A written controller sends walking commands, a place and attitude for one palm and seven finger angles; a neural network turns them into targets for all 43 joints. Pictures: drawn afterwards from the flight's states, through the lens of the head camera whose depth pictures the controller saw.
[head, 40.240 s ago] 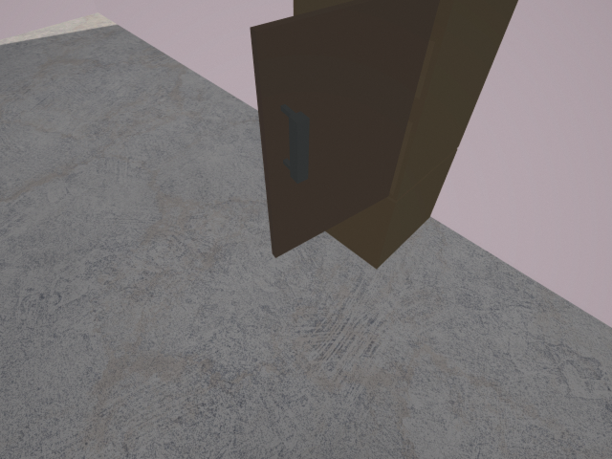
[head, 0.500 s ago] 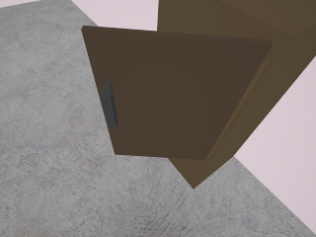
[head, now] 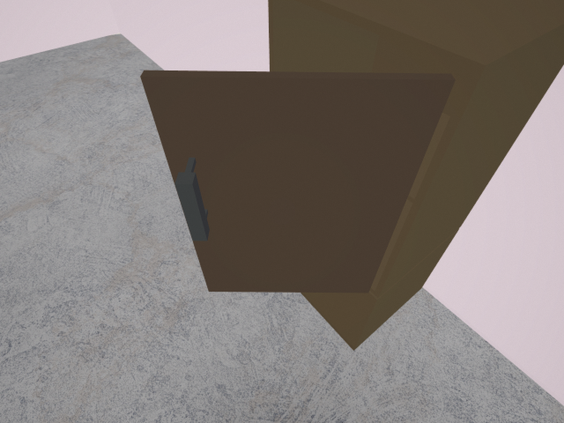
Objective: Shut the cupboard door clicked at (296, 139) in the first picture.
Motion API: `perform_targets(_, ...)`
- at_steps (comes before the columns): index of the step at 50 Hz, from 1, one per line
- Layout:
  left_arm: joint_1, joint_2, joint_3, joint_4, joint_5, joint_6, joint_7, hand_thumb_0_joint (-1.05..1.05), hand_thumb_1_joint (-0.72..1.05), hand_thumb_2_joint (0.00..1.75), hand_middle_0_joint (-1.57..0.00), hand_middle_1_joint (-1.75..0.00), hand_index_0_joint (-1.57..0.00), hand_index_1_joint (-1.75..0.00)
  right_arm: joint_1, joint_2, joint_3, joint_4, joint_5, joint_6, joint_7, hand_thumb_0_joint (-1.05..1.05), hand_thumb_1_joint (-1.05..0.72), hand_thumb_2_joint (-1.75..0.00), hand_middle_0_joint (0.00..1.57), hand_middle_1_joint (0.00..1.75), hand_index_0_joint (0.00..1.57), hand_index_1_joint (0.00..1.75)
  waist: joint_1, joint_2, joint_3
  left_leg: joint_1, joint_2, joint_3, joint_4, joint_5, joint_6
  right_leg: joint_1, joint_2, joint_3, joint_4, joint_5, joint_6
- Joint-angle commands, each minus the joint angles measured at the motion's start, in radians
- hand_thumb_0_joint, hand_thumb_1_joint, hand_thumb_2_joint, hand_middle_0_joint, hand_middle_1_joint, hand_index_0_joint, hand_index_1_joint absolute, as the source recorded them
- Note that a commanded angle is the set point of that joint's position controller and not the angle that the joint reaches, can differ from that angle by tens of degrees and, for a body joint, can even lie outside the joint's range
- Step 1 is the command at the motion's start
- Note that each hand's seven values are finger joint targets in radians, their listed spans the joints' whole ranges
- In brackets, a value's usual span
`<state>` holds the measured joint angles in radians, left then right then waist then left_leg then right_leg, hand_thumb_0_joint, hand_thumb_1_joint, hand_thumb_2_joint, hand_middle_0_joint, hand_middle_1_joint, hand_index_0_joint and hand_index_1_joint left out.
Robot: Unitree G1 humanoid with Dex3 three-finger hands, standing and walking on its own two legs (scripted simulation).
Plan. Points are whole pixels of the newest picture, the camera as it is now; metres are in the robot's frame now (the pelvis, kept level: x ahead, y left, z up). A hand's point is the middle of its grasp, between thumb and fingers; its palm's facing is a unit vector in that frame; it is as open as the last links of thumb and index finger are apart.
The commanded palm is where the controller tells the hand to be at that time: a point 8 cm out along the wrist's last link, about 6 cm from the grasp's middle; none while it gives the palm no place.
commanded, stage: come to a stop and stand still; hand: left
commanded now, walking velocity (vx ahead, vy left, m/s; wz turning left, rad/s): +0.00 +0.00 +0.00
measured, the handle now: (196, 199) +0.46 +0.17 +0.04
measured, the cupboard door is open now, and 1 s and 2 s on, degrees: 51 51 51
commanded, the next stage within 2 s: look again from close up in 0.30 s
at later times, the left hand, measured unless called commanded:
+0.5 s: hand out of the picture -0.02 +0.18 -0.17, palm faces +0.02 -0.98 -0.19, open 7.3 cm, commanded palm none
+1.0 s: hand out of the picture -0.02 +0.17 -0.17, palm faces +0.04 -0.98 -0.17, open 7.3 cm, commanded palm +0.07 +0.22 -0.07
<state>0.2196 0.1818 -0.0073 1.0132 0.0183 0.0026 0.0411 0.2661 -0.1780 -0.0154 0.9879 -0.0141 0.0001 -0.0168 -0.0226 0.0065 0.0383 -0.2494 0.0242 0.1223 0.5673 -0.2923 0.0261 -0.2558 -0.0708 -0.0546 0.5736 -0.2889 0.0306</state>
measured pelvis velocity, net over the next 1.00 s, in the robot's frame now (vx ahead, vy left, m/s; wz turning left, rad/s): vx -0.01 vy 0.00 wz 0.02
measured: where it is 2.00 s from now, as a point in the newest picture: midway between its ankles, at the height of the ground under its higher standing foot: outside the picture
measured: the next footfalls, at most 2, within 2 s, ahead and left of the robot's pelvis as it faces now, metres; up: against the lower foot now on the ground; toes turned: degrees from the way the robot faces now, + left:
none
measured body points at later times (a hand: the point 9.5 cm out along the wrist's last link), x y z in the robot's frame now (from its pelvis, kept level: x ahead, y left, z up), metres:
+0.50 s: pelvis -0.01 +0.01 +0.01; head -0.01 +0.01 +0.46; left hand -0.02 +0.23 -0.15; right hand +0.01 -0.22 -0.15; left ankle +0.01 +0.10 -0.73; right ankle +0.01 -0.14 -0.73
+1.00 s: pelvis -0.01 +0.00 +0.01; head -0.01 +0.01 +0.46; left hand -0.02 +0.22 -0.15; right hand -0.01 -0.21 -0.15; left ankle +0.01 +0.10 -0.73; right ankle +0.01 -0.14 -0.73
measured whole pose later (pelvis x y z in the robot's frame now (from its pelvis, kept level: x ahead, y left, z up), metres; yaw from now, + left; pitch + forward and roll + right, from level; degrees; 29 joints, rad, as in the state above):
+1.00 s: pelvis -0.01 +0.00 +0.01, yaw +1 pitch -2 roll +0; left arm 0.31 0.16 -0.01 1.09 0.02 -0.01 0.04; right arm 0.29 -0.13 0.00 1.12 -0.01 -0.01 -0.02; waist 0.01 -0.03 0.03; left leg -0.20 0.00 0.11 0.43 -0.20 0.04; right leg -0.20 -0.08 -0.07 0.44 -0.20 0.04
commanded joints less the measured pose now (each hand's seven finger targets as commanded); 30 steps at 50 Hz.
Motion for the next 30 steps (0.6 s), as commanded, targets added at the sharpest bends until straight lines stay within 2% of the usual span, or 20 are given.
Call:
perform_targets(1, 0.032, 0.111, 0.024, -0.055, 0.001, -0.006, 0.000, 0.00, 0.90, 0.90, -0.20, -0.30, -0.20, -0.30, 0.013, -0.110, -0.018, -0.065, -0.005, -0.012, 0.004, 0.00, -0.90, -0.90, 0.20, 0.30, 0.20, 0.30, 0.017, -0.008, 0.066, -0.080, 0.088, -0.156, -0.205, -0.020, 0.006, -0.020, -0.032, 0.058, -0.125, -0.031, -0.059)
perform_targets(2, 0.037, 0.113, 0.024, -0.056, 0.002, -0.005, -0.001, 0.00, 0.90, 0.90, -0.20, -0.30, -0.20, -0.30, 0.016, -0.113, -0.020, -0.064, -0.005, -0.012, 0.006, 0.00, -0.90, -0.90, 0.20, 0.30, 0.20, 0.30, 0.016, -0.012, 0.069, -0.085, 0.085, -0.162, -0.224, -0.069, 0.007, -0.023, -0.028, 0.058, -0.127, -0.046, -0.059)
perform_targets(7, 0.070, 0.110, 0.022, -0.051, 0.002, -0.009, -0.006, 0.00, 0.90, 0.90, -0.20, -0.30, -0.20, -0.30, 0.031, -0.120, -0.019, -0.050, -0.006, -0.016, 0.009, 0.00, -0.90, -0.90, 0.20, 0.30, 0.20, 0.30, 0.018, 0.000, 0.021, -0.065, 0.084, -0.170, -0.253, -0.111, 0.010, -0.005, -0.033, 0.053, -0.140, -0.035, -0.057)
perform_targets(10, 0.089, 0.106, 0.021, -0.044, 0.002, -0.012, -0.007, 0.00, 0.90, 0.90, -0.20, -0.30, -0.20, -0.30, 0.033, -0.117, -0.015, -0.038, -0.005, -0.021, 0.009, 0.00, -0.90, -0.90, 0.20, 0.30, 0.20, 0.30, 0.020, 0.012, 0.014, -0.062, 0.084, -0.171, -0.263, -0.096, 0.011, 0.008, -0.037, 0.051, -0.144, -0.003, -0.057)
perform_targets(20, 0.124, 0.099, 0.011, 0.009, -0.001, -0.024, -0.006, 0.00, 0.90, 0.90, -0.20, -0.30, -0.20, -0.30, 0.047, -0.099, -0.004, 0.024, 0.004, -0.028, 0.006, 0.00, -0.90, -0.90, 0.20, 0.30, 0.20, 0.30, 0.018, -0.026, 0.009, -0.004, 0.075, -0.140, -0.238, 0.031, 0.003, 0.016, -0.057, 0.059, -0.188, 0.055, -0.051)
perform_targets(24, 0.136, 0.094, 0.009, 0.027, -0.001, -0.026, -0.005, 0.00, 0.90, 0.90, -0.20, -0.30, -0.20, -0.30, 0.046, -0.091, -0.002, 0.047, 0.005, -0.030, 0.004, 0.00, -0.90, -0.90, 0.20, 0.30, 0.20, 0.30, 0.020, -0.007, 0.008, 0.009, 0.075, -0.134, -0.236, 0.066, 0.000, 0.025, -0.059, 0.059, -0.197, 0.077, -0.049)
perform_targets(30, 0.147, 0.082, 0.007, 0.048, -0.001, -0.025, -0.004, 0.00, 0.90, 0.90, -0.20, -0.30, -0.20, -0.30, 0.044, -0.083, 0.000, 0.071, 0.006, -0.028, 0.003, 0.00, -0.90, -0.90, 0.20, 0.30, 0.20, 0.30, 0.022, -0.002, 0.036, -0.004, 0.076, -0.137, -0.256, 0.027, -0.004, 0.023, -0.058, 0.055, -0.211, 0.057, -0.046)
